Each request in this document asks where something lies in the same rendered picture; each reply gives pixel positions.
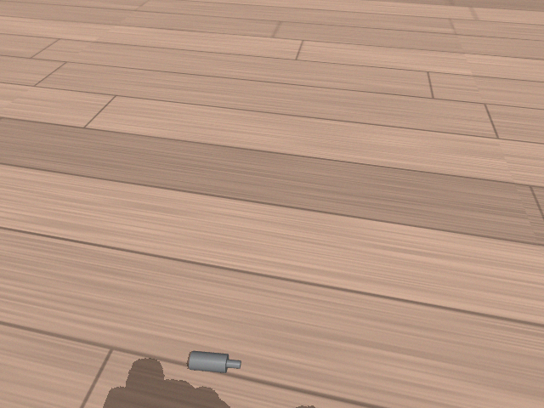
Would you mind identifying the bottle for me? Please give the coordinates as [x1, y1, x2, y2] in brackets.
[189, 351, 241, 373]

